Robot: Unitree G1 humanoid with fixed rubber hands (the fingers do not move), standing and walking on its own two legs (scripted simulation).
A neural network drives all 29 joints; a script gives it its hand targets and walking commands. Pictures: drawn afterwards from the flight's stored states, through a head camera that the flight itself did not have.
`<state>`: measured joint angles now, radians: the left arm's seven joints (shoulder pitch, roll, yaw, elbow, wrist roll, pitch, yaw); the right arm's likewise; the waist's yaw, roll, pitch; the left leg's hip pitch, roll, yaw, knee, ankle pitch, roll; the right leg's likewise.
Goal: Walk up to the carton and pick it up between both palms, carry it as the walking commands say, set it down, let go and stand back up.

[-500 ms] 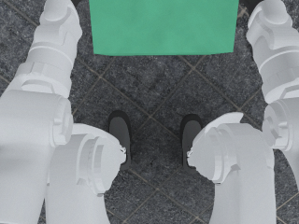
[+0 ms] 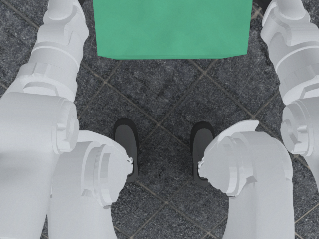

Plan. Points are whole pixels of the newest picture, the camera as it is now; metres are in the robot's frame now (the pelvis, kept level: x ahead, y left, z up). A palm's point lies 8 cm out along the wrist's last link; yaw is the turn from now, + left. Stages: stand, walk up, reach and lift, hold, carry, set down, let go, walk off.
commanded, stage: reach and lift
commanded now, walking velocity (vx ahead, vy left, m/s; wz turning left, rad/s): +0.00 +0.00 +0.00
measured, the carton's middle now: (170, 11) +0.54 -0.02 -0.27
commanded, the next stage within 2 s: none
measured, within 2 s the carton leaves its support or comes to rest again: leaves its support in 0.40 s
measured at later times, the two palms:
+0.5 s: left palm out of the picture +0.55 +0.18 -0.16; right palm out of the picture +0.53 -0.19 -0.17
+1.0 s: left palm out of the picture +0.55 +0.17 -0.10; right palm out of the picture +0.54 -0.20 -0.10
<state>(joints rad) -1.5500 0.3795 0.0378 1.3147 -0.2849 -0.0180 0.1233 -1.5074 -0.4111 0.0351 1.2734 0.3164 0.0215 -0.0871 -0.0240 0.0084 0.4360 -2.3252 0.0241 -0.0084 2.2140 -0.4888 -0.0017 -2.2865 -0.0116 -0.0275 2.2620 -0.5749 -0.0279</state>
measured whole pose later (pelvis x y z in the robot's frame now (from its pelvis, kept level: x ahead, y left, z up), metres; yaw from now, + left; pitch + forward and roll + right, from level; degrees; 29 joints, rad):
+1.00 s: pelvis +0.00 +0.00 +0.03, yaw +0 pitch +39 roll +0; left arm -1.35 0.32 0.19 1.05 -0.15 0.16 0.14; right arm -1.34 -0.34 -0.16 1.02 0.11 0.21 -0.07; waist -0.02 0.02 0.19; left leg -2.31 0.01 -0.01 2.12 -0.49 0.00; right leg -2.28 0.00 -0.01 2.16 -0.57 -0.01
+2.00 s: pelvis +0.01 +0.00 +0.13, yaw +0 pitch +48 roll +0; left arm -1.06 0.09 0.45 0.68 0.15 0.35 0.08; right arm -1.06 -0.17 -0.37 0.74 -0.11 0.37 -0.05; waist -0.01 0.01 -0.18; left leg -2.16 0.00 -0.01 1.76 -0.44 0.00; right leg -2.13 0.01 0.00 1.80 -0.50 -0.01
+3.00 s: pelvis +0.04 +0.01 +0.26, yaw -1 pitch +41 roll -1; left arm -0.80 -0.02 0.48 0.56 0.24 0.38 -0.03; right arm -0.80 -0.06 -0.46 0.62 -0.21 0.39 0.05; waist 0.00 0.01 -0.25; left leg -1.65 0.00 -0.01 1.31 -0.38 0.00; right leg -1.62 0.02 0.00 1.33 -0.43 0.00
